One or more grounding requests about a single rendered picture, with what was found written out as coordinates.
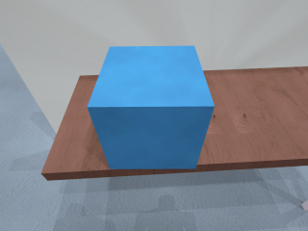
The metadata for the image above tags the carton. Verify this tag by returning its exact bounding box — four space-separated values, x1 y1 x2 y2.
87 45 215 169

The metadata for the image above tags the table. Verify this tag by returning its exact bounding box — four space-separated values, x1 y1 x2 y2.
41 66 308 211

